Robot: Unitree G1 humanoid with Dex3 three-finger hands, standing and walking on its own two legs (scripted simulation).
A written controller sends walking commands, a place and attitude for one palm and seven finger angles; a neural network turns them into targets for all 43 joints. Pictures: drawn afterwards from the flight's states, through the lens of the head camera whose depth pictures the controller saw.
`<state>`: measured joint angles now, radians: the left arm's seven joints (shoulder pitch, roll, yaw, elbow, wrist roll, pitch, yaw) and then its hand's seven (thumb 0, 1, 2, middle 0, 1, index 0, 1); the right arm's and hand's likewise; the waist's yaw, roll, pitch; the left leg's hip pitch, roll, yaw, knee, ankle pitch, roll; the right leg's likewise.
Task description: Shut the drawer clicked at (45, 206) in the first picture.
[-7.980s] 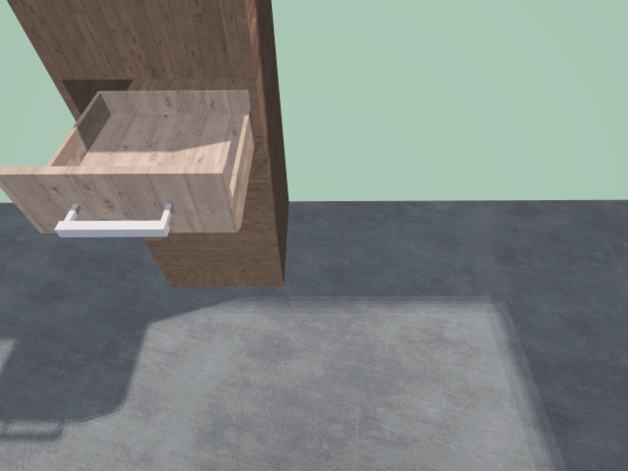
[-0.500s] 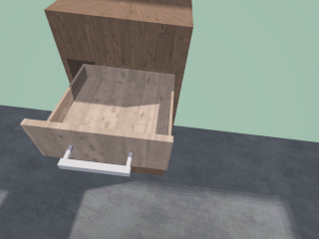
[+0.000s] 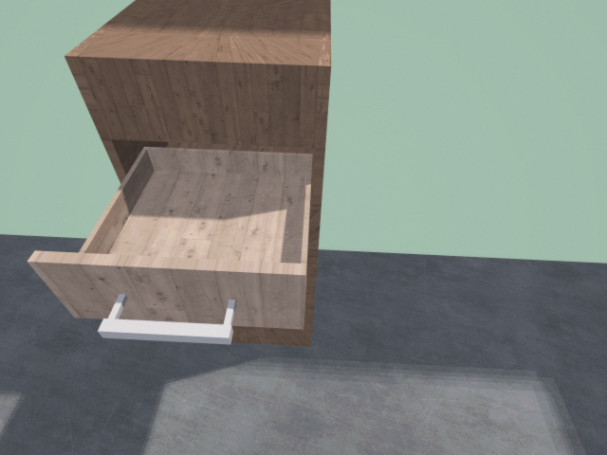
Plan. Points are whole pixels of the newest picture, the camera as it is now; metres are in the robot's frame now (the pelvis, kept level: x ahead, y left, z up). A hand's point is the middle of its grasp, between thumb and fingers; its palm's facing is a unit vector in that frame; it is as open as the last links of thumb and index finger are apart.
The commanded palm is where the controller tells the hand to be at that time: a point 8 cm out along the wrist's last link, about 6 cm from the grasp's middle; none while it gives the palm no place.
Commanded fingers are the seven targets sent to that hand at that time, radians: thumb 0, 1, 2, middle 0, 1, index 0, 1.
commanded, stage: come to a stop and stand still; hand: left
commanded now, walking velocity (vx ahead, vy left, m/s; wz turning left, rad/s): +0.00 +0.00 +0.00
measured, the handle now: (171, 318) +0.31 +0.21 -0.01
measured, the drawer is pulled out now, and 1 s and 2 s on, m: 0.30 0.30 0.30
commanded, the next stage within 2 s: look again from close up in 1.12 s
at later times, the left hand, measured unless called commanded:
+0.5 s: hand out of the picture -0.01 +0.21 -0.18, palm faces +0.02 -0.99 -0.14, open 7.4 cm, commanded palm none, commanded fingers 0.00 0.90 0.90 -0.20 -0.30 -0.20 -0.30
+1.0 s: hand out of the picture +0.00 +0.25 -0.18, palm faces +0.01 -0.99 -0.15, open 7.4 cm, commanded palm none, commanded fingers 0.00 0.90 0.90 -0.20 -0.30 -0.20 -0.30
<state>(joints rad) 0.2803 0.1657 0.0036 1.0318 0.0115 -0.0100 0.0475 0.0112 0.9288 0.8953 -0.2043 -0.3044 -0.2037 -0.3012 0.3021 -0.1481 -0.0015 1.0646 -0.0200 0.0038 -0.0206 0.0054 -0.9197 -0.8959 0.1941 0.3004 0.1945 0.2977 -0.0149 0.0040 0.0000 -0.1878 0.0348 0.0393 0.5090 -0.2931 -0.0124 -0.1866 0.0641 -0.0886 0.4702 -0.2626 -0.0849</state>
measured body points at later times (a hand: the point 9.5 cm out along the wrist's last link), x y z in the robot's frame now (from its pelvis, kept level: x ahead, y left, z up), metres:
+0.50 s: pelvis +0.00 +0.05 +0.00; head +0.00 +0.07 +0.45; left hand -0.01 +0.26 -0.16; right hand -0.01 -0.17 -0.15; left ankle -0.01 +0.13 -0.74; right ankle +0.00 -0.06 -0.74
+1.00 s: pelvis +0.01 +0.09 +0.00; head +0.00 +0.11 +0.45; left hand +0.00 +0.30 -0.16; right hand -0.01 -0.13 -0.15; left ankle -0.01 +0.13 -0.74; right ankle +0.00 -0.06 -0.74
